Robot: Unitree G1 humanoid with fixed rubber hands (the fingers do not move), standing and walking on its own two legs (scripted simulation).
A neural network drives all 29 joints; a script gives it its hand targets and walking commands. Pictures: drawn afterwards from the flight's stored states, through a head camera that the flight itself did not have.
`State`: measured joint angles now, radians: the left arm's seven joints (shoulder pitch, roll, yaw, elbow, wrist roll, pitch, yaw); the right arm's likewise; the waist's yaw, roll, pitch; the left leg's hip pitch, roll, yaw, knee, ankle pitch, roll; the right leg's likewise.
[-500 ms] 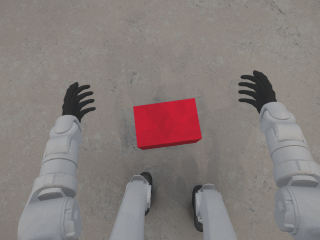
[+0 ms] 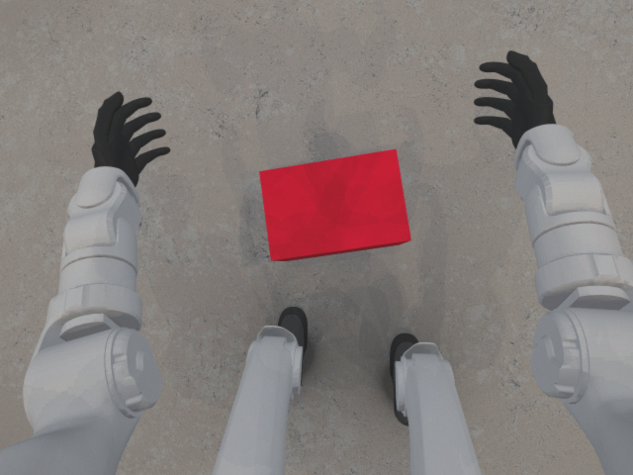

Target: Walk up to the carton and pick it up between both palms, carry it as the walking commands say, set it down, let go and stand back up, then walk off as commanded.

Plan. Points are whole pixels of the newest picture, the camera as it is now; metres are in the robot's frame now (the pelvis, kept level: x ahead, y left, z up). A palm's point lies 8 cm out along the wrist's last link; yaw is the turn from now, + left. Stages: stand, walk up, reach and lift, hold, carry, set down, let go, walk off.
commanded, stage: reach and lift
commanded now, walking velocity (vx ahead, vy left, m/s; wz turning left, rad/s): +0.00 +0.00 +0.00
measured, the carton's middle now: (335, 211) +0.46 +0.05 -0.53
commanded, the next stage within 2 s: none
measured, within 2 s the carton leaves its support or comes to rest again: neither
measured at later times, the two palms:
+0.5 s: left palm (181, 195) +0.44 +0.29 -0.26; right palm (474, 168) +0.50 -0.17 -0.27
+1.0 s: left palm (219, 208) +0.44 +0.28 -0.40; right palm (445, 188) +0.50 -0.16 -0.41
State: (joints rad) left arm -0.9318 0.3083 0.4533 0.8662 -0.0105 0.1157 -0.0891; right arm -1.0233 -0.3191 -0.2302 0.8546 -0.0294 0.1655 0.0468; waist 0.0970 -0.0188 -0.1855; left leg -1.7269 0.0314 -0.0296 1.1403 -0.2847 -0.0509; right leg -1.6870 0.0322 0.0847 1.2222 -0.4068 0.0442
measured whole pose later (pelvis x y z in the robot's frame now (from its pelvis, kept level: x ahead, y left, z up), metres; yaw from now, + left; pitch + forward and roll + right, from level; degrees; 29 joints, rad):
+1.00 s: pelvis -0.05 +0.01 -0.23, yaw -1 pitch +45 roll -1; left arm -1.25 0.38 0.29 1.03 -0.16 0.05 0.05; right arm -1.33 -0.42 -0.08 1.03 0.17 0.09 -0.04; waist 0.08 -0.01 0.20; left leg -2.35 -0.01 -0.08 2.01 -0.44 -0.07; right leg -2.27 0.06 0.08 2.09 -0.61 0.09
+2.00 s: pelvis -0.06 +0.01 -0.26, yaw -2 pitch +39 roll +1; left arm -1.46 0.39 0.17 1.28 -0.28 -0.03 0.07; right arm -1.48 -0.40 0.09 1.13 0.24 0.05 -0.09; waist 0.10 0.01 0.36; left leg -2.37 0.06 -0.05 2.11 -0.43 -0.04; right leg -2.31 0.02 0.05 2.20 -0.57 0.05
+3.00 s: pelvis -0.06 +0.00 -0.26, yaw -2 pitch +40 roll +1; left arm -1.36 0.33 0.11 1.20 -0.30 0.08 0.11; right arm -1.41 -0.38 0.01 1.14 0.18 0.14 -0.11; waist 0.12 -0.01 0.25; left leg -2.38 0.04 -0.06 2.13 -0.44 -0.06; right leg -2.34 0.05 0.06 2.21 -0.56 0.05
